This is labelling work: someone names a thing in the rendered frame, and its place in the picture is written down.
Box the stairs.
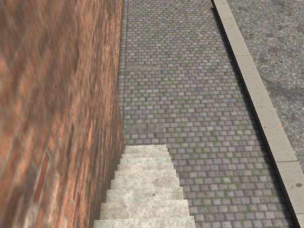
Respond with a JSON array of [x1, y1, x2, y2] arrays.
[[93, 144, 196, 228]]

